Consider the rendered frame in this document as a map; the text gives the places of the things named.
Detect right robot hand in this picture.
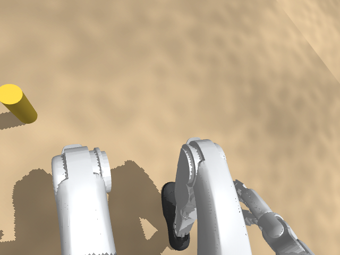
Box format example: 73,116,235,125
233,180,273,226

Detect can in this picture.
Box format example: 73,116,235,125
0,84,38,124

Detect right robot arm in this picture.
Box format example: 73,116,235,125
257,212,315,255

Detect right robot foot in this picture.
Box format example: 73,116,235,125
161,182,190,251

